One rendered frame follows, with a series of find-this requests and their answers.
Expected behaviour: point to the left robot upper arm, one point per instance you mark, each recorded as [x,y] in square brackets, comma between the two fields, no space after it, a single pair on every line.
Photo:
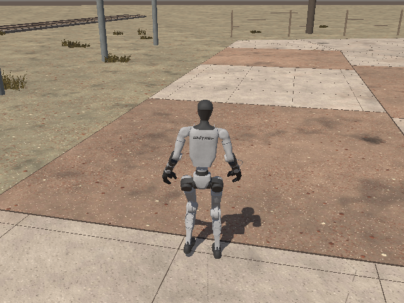
[180,141]

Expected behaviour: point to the robot left thigh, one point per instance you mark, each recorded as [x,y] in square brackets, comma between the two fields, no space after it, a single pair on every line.
[190,192]

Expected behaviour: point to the right robot hand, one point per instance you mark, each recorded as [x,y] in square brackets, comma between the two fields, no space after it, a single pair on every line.
[231,173]

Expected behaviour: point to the right robot upper arm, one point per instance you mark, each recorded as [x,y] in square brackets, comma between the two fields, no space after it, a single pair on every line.
[227,146]

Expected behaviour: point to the robot right forearm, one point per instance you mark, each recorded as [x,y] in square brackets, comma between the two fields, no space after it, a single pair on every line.
[234,165]

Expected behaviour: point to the left robot hand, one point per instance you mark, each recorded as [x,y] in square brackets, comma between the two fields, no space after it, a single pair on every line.
[165,175]

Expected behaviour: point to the robot left forearm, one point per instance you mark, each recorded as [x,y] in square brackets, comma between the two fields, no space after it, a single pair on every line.
[171,164]

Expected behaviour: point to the robot torso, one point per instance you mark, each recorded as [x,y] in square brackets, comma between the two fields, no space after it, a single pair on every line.
[202,152]

